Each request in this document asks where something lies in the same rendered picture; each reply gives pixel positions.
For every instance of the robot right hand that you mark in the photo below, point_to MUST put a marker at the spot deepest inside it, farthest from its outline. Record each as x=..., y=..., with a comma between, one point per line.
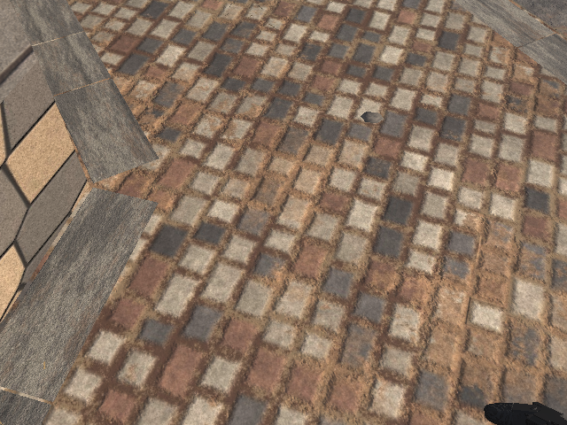
x=523, y=414

